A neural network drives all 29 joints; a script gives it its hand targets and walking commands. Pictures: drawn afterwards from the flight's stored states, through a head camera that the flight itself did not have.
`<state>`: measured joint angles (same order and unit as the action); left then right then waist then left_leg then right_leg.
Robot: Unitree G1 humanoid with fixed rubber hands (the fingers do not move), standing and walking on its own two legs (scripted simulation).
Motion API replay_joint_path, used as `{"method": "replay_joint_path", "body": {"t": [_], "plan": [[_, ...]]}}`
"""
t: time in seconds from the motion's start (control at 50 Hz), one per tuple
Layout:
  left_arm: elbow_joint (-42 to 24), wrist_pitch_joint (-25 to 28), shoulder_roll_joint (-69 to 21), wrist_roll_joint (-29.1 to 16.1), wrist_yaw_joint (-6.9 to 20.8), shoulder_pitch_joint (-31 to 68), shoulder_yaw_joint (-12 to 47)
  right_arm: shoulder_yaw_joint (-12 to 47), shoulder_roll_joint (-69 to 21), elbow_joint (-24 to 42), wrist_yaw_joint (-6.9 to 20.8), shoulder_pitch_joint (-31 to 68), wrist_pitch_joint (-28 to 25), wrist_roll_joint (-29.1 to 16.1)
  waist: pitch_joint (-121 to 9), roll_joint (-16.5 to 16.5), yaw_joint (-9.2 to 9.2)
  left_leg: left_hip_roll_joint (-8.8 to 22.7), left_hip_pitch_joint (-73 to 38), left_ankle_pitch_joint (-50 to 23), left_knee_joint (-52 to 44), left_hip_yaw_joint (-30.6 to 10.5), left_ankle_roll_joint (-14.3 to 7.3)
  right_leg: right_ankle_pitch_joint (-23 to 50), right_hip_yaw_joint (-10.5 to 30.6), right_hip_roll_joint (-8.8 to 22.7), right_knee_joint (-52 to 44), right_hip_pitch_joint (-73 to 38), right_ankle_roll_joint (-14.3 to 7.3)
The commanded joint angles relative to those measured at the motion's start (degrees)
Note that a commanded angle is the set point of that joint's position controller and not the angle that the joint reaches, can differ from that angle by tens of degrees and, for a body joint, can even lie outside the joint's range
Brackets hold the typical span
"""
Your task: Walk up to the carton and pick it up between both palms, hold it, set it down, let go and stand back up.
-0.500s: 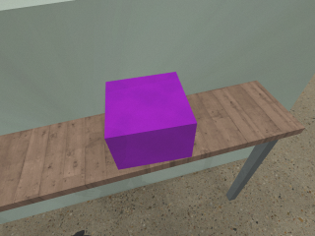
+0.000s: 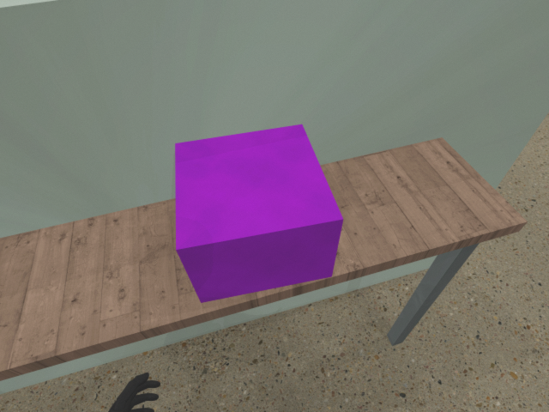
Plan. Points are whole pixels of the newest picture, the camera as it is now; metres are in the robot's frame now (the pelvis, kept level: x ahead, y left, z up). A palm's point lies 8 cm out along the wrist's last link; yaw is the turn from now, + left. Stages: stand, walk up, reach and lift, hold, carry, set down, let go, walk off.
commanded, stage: walk up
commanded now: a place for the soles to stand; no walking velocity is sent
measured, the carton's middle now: (253, 210) +0.42 +0.07 +0.05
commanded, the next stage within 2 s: reach and lift in 0.86 s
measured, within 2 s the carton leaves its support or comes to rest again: neither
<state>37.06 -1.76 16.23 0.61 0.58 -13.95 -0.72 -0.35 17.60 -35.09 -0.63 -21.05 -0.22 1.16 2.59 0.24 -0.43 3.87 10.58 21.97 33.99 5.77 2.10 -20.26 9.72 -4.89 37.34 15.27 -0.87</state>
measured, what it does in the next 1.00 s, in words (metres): stands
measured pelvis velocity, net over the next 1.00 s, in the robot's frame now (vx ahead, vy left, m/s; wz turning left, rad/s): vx -0.04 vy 0.00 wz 0.07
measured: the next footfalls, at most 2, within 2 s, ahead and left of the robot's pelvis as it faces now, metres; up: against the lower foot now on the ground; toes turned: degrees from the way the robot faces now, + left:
none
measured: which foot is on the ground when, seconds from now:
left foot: down 0.00-1.00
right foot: down 0.00-1.00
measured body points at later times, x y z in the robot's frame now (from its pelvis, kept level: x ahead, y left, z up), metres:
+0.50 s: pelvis -0.02 +0.00 +0.00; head -0.01 +0.00 +0.45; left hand +0.10 +0.26 -0.10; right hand +0.05 -0.27 -0.11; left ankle -0.04 +0.14 -0.73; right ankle -0.01 -0.11 -0.73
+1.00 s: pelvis -0.04 +0.00 -0.01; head +0.00 +0.01 +0.43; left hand +0.10 +0.27 -0.13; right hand +0.12 -0.27 -0.12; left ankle -0.04 +0.14 -0.73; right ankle -0.01 -0.11 -0.73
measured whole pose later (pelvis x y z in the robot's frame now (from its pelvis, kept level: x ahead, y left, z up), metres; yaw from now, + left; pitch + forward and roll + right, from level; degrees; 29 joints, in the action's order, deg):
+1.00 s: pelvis -0.04 +0.00 -0.01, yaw +4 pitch -1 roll +0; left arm 35.2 -19.8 16.5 1.6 -0.2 -5.5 -1.5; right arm -6.3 15.0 -47.8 2.7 -6.7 -7.1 3.9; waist 6.2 1.4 -1.3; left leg 2.2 18.8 22.7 42.8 0.4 2.1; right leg -19.5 1.1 -1.1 43.1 20.8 -0.8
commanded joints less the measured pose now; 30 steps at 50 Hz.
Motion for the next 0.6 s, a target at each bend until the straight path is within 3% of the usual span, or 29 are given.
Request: {"method": "replay_joint_path", "body": {"t": [0.0, 0.02, 0.06, 0.08, 0.12, 0.14, 0.16, 0.2, 0.24, 0.28, 0.34, 0.38, 0.46, 0.5, 0.58], "plan": [[-5.4, 1.0, 6.1, 0.7, 0.1, 1.7, -2.2, -4.6, 11.7, 3.3, -0.5, -5.6, -0.9, 0.2, -4.5, -4.2, -1.85, 11.9, -8.1, -27.0, -6.6, -11.4, -11.4, 15.9, -1.6, 2.8, 3.3, 6.0, 0.1], [-5.4, 0.9, 5.4, 0.8, 0.2, 1.4, -2.3, -4.4, 11.2, 3.4, -0.5, -4.7, -0.5, 0.3, -3.6, -5.9, -1.52, 12.3, -6.2, -24.4, -7.4, -11.3, -12.3, 13.1, -2.4, 3.1, 2.3, 5.2, 0.2], [-5.2, 1.1, 5.7, 1.0, 0.6, 0.6, -2.7, -4.1, 10.5, 4.3, -0.5, -2.6, -0.1, 0.1, -1.5, -5.2, -0.57, 10.4, -1.1, -19.3, -6.5, -9.5, -10.8, 15.1, -1.9, 4.2, -1.7, 1.6, -0.6], [-5.2, 1.3, 6.6, 0.8, 0.7, 0.5, -2.9, -3.7, 9.5, 4.7, -0.4, -1.9, 0.0, 0.0, -1.2, -4.1, -0.04, 8.0, 2.3, -14.7, -5.7, -7.4, -8.5, 17.7, -0.1, 4.7, -3.6, -1.0, -1.6], [-4.7, 1.7, 9.3, 0.3, 0.4, -1.0, -3.8, -2.7, 6.1, 5.1, -0.2, -1.3, 0.0, -0.3, -2.6, 3.0, 0.95, 1.4, 5.3, -9.4, 2.2, -2.2, -3.6, 22.9, 8.2, 9.5, -9.4, -4.2, -5.1], [-4.2, 1.5, 9.9, -0.2, 0.1, -1.2, -4.0, -2.4, 4.9, 5.3, -0.2, -1.5, 0.3, -0.2, -1.8, 4.1, 1.13, -1.1, 5.5, -3.2, 3.7, -2.0, -2.7, 20.6, 12.7, 12.3, -12.6, -2.5, -7.3], [-4.1, 1.3, 10.1, -0.1, -0.1, -0.5, -3.9, -2.4, 4.7, 5.1, -0.3, -2.5, 0.2, -0.3, -1.5, 3.9, 0.34, -1.9, 4.6, -0.4, 2.4, -2.7, -2.6, 18.6, 13.5, 13.1, -13.6, -2.1, -8.8], [-4.9, 1.0, 9.0, 0.2, -0.2, 2.3, -3.3, -2.6, 4.8, 3.9, -0.4, -4.1, -0.5, -0.3, -1.4, 5.5, -0.42, -0.6, 0.5, -5.0, -2.1, -4.4, -3.2, 19.4, 9.0, 11.1, -12.3, 0.3, -7.3], [-5.3, 0.8, 7.2, 0.3, 0.1, 3.8, -2.6, -3.5, 7.4, 2.7, -0.3, -5.4, -1.4, -0.3, -0.9, 2.4, -1.01, 2.7, -2.4, -13.9, -6.8, -7.4, -4.4, 20.2, 1.8, 6.2, -7.4, 2.3, -3.5], [-4.7, 0.9, 5.9, 0.4, 0.3, 1.9, -2.3, -4.6, 10.3, 2.6, -0.4, -5.3, -1.5, 0.2, -3.0, -1.9, -0.06, 6.2, -2.4, -16.6, -8.1, -11.5, -7.3, 17.1, -0.8, 4.7, -4.0, 1.1, -1.5], [-3.7, 1.2, 6.1, 0.8, 0.6, 1.3, -2.6, -4.4, 9.2, 3.4, -0.4, -3.9, -1.0, 0.1, -1.9, -2.4, -0.04, 6.8, 0.2, -12.1, -8.5, -11.9, -8.2, 14.1, -1.7, 4.9, -4.6, -0.2, -1.3], [-3.8, 1.4, 6.5, 0.8, 0.6, 1.6, -2.8, -4.0, 7.9, 3.6, -0.3, -3.6, -0.7, -0.2, -0.5, -3.7, 0.17, 4.8, 2.8, -9.1, -8.3, -10.0, -6.6, 13.4, -0.7, 5.3, -6.6, -0.6, -1.8], [-3.2, 1.4, 7.4, 0.2, 0.4, 2.0, -3.1, -3.6, 6.3, 3.2, -0.2, -4.6, -0.5, -0.4, -0.3, 2.1, 0.07, 0.5, 3.0, -5.6, -3.7, -6.7, -4.2, 8.2, 3.8, 8.4, -11.9, 0.6, -3.6], [-2.9, 1.2, 7.7, -0.1, 0.2, 2.9, -3.1, -3.3, 5.4, 3.0, -0.2, -5.7, -0.6, -0.2, 0.6, 2.9, -0.47, -0.7, 1.8, -4.5, -3.5, -6.3, -3.6, 5.8, 5.0, 9.6, -13.9, 2.9, -4.6], [-2.4, 1.0, 6.8, 0.4, 0.2, 3.2, -2.7, -4.0, 7.2, 2.5, -0.3, -6.4, -1.3, -0.1, 0.5, 0.9, -0.56, 1.6, 1.2, -8.4, -6.6, -9.9, -4.9, 8.8, 0.7, 7.0, -10.2, 2.6, -2.7]]}}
